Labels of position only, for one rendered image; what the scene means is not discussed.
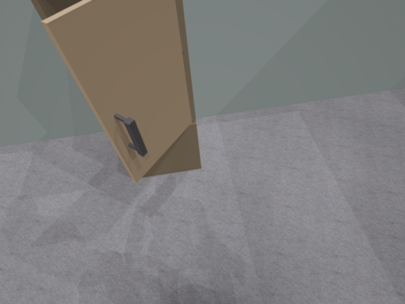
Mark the cupboard door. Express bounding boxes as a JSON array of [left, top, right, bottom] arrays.
[[41, 0, 192, 183]]

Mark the handle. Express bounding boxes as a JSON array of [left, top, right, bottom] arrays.
[[114, 113, 147, 157]]

